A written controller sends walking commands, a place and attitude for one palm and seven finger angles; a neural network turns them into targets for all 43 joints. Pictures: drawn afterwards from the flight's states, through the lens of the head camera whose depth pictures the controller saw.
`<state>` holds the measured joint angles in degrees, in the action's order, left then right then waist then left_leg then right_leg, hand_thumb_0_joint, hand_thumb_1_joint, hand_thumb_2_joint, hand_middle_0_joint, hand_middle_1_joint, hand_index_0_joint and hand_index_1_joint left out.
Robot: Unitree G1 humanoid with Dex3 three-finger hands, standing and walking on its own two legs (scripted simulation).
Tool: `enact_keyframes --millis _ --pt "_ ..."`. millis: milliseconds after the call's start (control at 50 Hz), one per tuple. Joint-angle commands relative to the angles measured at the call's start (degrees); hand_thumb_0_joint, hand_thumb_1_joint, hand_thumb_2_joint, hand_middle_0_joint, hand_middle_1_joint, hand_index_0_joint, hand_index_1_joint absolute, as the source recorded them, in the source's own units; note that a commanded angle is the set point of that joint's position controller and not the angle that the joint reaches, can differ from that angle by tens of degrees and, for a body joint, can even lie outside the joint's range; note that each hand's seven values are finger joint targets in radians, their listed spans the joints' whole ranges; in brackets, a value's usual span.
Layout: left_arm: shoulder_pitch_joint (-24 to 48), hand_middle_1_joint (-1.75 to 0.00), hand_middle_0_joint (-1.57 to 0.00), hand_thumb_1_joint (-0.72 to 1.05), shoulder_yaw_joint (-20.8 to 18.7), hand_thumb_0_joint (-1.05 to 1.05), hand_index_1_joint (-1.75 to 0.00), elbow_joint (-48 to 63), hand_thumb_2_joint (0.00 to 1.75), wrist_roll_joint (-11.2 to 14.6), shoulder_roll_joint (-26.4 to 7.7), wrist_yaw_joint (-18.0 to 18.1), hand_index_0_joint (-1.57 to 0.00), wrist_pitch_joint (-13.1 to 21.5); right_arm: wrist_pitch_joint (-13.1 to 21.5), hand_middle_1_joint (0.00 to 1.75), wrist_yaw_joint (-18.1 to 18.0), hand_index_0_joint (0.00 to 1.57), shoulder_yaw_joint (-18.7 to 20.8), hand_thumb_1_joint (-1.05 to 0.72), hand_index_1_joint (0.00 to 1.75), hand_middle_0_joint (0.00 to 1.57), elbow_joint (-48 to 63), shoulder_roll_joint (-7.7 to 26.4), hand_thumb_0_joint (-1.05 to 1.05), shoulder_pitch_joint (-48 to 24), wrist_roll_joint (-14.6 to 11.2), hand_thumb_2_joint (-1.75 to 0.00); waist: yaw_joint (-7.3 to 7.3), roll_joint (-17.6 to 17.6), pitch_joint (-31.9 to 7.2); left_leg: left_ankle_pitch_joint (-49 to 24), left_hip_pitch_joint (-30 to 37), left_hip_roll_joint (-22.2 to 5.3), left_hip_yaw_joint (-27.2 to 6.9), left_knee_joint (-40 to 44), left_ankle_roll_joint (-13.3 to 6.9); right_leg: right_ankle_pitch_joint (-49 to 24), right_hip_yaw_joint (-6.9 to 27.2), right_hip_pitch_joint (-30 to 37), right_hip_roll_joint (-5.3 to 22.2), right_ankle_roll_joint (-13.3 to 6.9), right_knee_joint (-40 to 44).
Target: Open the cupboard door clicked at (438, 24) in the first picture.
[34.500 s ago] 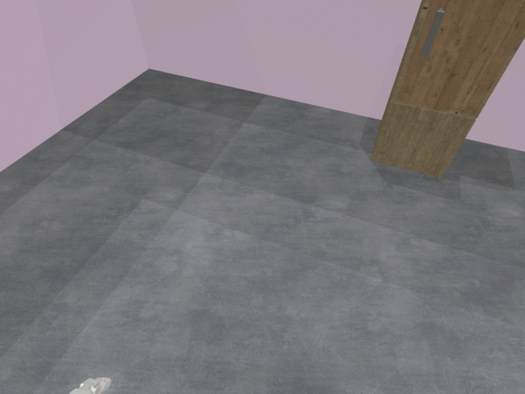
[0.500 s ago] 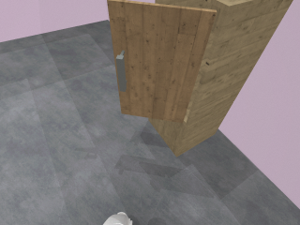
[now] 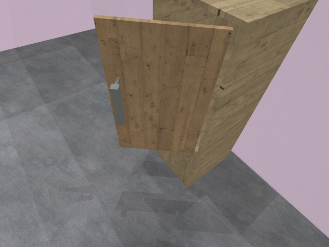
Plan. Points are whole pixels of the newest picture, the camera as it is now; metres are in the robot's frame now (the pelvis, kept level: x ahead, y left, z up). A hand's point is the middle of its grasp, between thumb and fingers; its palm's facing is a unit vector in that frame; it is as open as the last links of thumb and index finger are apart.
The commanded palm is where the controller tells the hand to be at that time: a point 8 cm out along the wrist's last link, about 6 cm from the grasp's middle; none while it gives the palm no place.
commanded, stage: come to a stop and stand still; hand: left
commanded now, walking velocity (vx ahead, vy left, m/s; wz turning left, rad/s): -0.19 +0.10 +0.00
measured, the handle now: (119, 101) +0.56 +0.19 -0.01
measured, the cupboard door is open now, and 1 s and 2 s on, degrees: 49 49 49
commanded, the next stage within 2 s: look again from close up in 0.60 s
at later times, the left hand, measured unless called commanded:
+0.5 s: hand out of the picture +0.03 +0.20 -0.17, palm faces +0.05 -0.97 -0.24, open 7.3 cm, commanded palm none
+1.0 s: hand out of the picture -0.01 +0.21 -0.16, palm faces +0.02 -0.97 -0.26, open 7.4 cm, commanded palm none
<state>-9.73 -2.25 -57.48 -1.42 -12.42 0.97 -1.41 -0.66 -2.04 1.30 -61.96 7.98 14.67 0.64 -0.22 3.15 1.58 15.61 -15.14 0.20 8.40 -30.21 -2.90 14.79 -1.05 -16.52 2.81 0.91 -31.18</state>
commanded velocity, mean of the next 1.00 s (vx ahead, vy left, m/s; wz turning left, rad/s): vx -0.01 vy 0.02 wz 0.00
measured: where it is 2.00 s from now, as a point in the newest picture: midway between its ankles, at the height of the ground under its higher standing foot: outside the picture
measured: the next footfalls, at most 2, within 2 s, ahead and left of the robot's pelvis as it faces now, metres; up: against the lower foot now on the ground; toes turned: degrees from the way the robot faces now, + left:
none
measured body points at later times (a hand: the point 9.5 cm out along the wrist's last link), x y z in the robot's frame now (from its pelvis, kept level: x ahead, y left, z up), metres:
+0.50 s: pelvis +0.00 +0.00 +0.00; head +0.00 +0.01 +0.45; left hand +0.02 +0.25 -0.15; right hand +0.07 -0.23 -0.15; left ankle +0.01 +0.08 -0.73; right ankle +0.02 -0.13 -0.73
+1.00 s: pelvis -0.04 +0.00 +0.00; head -0.05 +0.01 +0.45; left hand -0.01 +0.26 -0.14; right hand +0.01 -0.27 -0.13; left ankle +0.01 +0.09 -0.73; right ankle +0.02 -0.13 -0.73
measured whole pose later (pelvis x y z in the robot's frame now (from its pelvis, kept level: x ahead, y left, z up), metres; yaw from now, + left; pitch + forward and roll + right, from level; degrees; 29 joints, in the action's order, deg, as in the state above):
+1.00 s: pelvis -0.04 +0.00 +0.00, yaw +2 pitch -2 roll +0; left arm -17.1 -0.2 -56.2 -1.8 -14.5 0.9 -0.3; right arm -0.5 0.3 1.9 -58.8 15.1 15.2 1.0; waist -0.2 0.8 -0.1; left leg 10.6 -14.4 0.5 6.7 -26.8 -3.3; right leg 10.2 -2.8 -14.6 2.8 0.9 -26.9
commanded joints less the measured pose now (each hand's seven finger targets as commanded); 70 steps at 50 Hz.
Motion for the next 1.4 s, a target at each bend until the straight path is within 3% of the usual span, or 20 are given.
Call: enact_keyframes --millis 0,20,60,140,180,200,240,260,280,300,320,340,400,500,600,700,860,1060,1320,1380 --pt "-4.28 -0.3 -0.2 0.9 -0.99 0.0 -0.3 1.77 0.9 0.33 -6.97 0.59 -0.2 0.61 0.29 0.3 0.19 0.2 2.0 -0.9 0.3 0.2 3.37 6.54 0.0 3.78 0.04 -0.9 -0.43 -2.72 -3.89 -15.44 0.62 -5.4 -6.46 1.62 2.35 -27.68 6.8 4.23 8.47 -6.01 1.55" --pt "-4.34 -0.3 -0.2 0.9 -0.98 0.0 -0.3 2.07 0.9 0.54 -7.11 0.8 -0.2 0.87 0.05 0.3 0.1 0.2 2.18 -0.9 0.3 0.2 3.39 7.35 0.0 4.13 0.03 -0.9 -0.42 0.67 -7.18 -16.87 2.26 -5.41 -6.02 -0.46 2.55 -29.53 6.86 5.85 8.47 -6.05 1.32" --pt "-3.68 -0.3 -0.2 0.9 -1.04 0.0 -0.3 2.48 0.9 0.67 -7.38 1.03 -0.2 0.97 -0.21 0.3 0.22 0.2 2.38 -0.9 0.3 0.2 3.8 7.28 0.0 4.77 -0.24 -0.9 -0.54 3.75 -9.37 -13.4 3.0 -3.95 -5.22 -3.06 3.03 -30.82 7.79 6.77 10.51 -7.1 3.23" --pt "-1.3 -0.3 -0.2 0.9 -1.2 0.0 -0.3 3.02 0.9 0.69 -7.62 1.19 -0.2 0.62 -1.03 0.3 0.59 0.2 2.2 -0.9 0.3 0.2 3.91 6.08 0.0 4.39 -0.11 -0.9 -0.67 5.16 -4.31 -4.7 2.16 -2.12 -5.71 -3.19 3.61 -22.21 9.28 2.55 11.81 -8.37 7.4" --pt "-0.44 -0.3 -0.2 0.9 -1.15 0.0 -0.3 3.04 0.9 0.66 -6.54 1.18 -0.2 0.37 -1.13 0.3 0.67 0.2 2.06 -0.9 0.3 0.2 3.82 5.97 0.0 4.47 0.15 -0.9 -0.81 1.83 -2.13 -5.29 3.51 -3.87 -7.61 0.97 2.78 -9.89 7.55 -1.12 9.26 -6.93 8.08" --pt "-0.12 -0.3 -0.2 0.9 -1.07 0.0 -0.3 3.35 0.9 0.74 -5.81 1.02 -0.2 0.12 -0.99 0.3 0.74 0.2 2.02 -0.9 0.3 0.2 3.88 6.78 0.0 3.95 0.4 -0.9 -0.49 -2.24 0.08 -5.5 1.73 -5.9 -10.19 4.32 1.74 -4.13 5.84 -2.31 6.79 -5.26 6.89" --pt "-1.35 -0.3 -0.2 0.9 -0.8 0.0 -0.3 2.97 0.9 0.74 -3.69 0.8 -0.2 -0.3 -0.44 0.3 0.73 0.2 1.86 -0.9 0.3 0.2 4.4 8.39 0.0 1.57 0.66 -0.9 0.88 -7.57 2.36 -0.33 -4.15 -10.03 -14.84 12.13 -0.44 3.08 1.74 1.04 1.88 -2.4 4.01" --pt "-2.45 -0.3 -0.2 0.9 -0.69 0.0 -0.3 2.4 0.9 0.68 -3.22 0.74 -0.2 -0.38 -0.24 0.3 0.71 0.2 1.91 -0.9 0.3 0.2 4.46 8.94 0.0 0.59 0.7 -0.9 1.41 -9.06 2.34 3.84 -6.08 -10.88 -16.17 14.74 -1.09 3.25 0.76 3.24 1.16 -2.1 2.67" --pt "-5.76 -0.3 -0.2 0.9 1.38 0.0 -0.3 5.56 0.9 0.13 -8.88 1.44 -0.2 1.02 0.5 0.3 1.01 0.2 1.08 -0.9 0.3 0.2 10.14 12.17 0.0 -1.25 0.86 -0.9 1.06 -9.8 5.57 -3.82 -5.76 -7.24 -13.64 13.67 0.57 1.14 -0.4 4.99 0.39 -1.49 2.32" --pt "-8.67 -0.3 -0.2 0.9 0.29 0.0 -0.3 6.4 0.9 0.3 -5.81 1.73 -0.2 1.02 1.6 0.3 1.15 0.2 2.01 -0.9 0.3 0.2 11.99 11.1 0.0 -2.43 1.07 -0.9 2.13 -7.32 -3.31 -6.52 -3.33 -8.2 -13.47 6.24 0.26 0.34 1.15 3.82 1.97 -1.98 0.41" --pt "-7.6 -0.3 -0.2 0.9 -0.12 0.0 -0.3 5.97 0.9 -0.03 -5.08 1.82 -0.2 1.36 1.79 0.3 0.85 0.2 2.46 -0.9 0.3 0.2 11.72 9.77 0.0 -0.72 1.16 -0.9 0.45 -9.12 -8.11 -10.96 -0.12 -7.77 -12.84 4.46 0.38 -3.46 2.04 4.16 2.84 -3.11 0.0" --pt "-7.18 -0.3 -0.2 0.9 0.12 0.0 -0.3 6.42 0.9 0.26 -5.75 1.73 -0.2 1.37 1.71 0.3 0.7 0.2 2.36 -0.9 0.3 0.2 11.79 9.73 0.0 0.37 0.94 -0.9 0.06 -9.46 -9.4 -12.41 2.34 -7.69 -12.34 4.17 0.13 -4.38 1.56 3.92 2.84 -3.28 0.03" --pt "-7.67 -0.3 -0.2 0.9 0.35 0.0 -0.3 7.73 0.9 0.11 -4.74 1.49 -0.2 1.34 1.49 0.3 0.71 0.2 2.58 -0.9 0.3 0.2 12.97 9.47 0.0 1.26 0.88 -0.9 -0.42 -6.84 -5.81 -11.03 0.66 -7.97 -12.01 3.77 -0.51 -3.91 0.91 1.15 1.96 -2.92 0.55" --pt "-9.36 -0.3 -0.2 0.9 0.34 0.0 -0.3 7.94 0.9 -0.01 -5.7 1.4 -0.2 1.83 1.64 0.3 0.78 0.2 2.66 -0.9 0.3 0.2 13.09 10.19 0.0 1.15 0.62 -0.9 -0.59 -1.89 -2.0 -12.66 0.06 -6.48 -9.57 2.22 -0.12 -10.25 3.9 0.15 2.91 -3.43 1.55" --pt "-8.83 -0.3 -0.2 0.9 0.06 0.0 -0.3 8.17 0.9 0.03 -7.85 1.34 -0.2 2.28 1.71 0.3 1.24 0.2 2.72 -0.9 0.3 0.2 12.75 11.52 0.0 -1.33 0.46 -0.9 -0.51 -1.51 -0.12 -4.66 -0.07 -5.81 -9.47 4.34 -0.15 -5.44 5.61 -1.01 3.41 -3.52 4.61" --pt "-7.75 -0.3 -0.2 0.9 0.15 0.0 -0.3 7.59 0.9 -0.05 -9.05 1.12 -0.2 2.36 1.46 0.3 1.7 0.2 2.65 -0.9 0.3 0.2 11.63 12.71 0.0 -2.51 0.44 -0.9 -0.62 -0.62 3.0 5.03 -1.09 -5.71 -10.33 8.1 0.05 5.08 6.22 -3.56 3.6 -3.36 8.79" --pt "-7.44 -0.3 -0.2 0.9 -0.18 0.0 -0.3 5.63 0.9 -0.13 -10.75 0.69 -0.2 2.64 1.86 0.3 1.98 0.2 2.66 -0.9 0.3 0.2 9.26 15.36 0.0 -2.95 0.54 -0.9 0.04 -4.09 1.55 11.03 -3.18 -6.7 -12.31 12.98 0.2 6.92 4.96 0.0 3.37 -2.84 10.32" --pt "-6.99 -0.3 -0.2 0.9 0.06 0.0 -0.3 2.53 0.9 -0.11 -11.2 0.4 -0.2 2.52 2.07 0.3 1.96 0.2 2.46 -0.9 0.3 0.2 5.36 16.64 0.0 -1.22 0.41 -0.9 0.25 -4.22 1.98 13.06 -4.7 -7.41 -13.36 16.04 0.51 5.68 4.05 2.71 3.7 -2.58 11.23" --pt "-7.66 -0.3 -0.2 0.9 0.98 0.0 -0.3 -0.62 0.9 0.02 -8.93 0.79 -0.2 2.61 1.91 0.3 1.88 0.2 1.7 -0.9 0.3 0.2 1.92 14.37 0.0 -0.19 0.07 -0.9 -0.15 -2.36 1.93 6.93 -1.23 -7.17 -12.34 15.68 1.13 1.33 3.97 3.11 4.42 -2.15 12.64" --pt "-10.42 -0.3 -0.2 0.9 2.06 0.0 -0.3 -2.41 0.9 0.14 -4.24 0.89 -0.2 2.03 1.18 0.3 1.88 0.2 0.58 -0.9 0.3 0.2 0.39 9.8 0.0 1.95 0.37 -0.9 -0.24 -2.35 2.08 11.31 -0.56 -7.07 -11.93 16.14 1.74 5.81 3.37 2.43 3.64 -1.13 13.16"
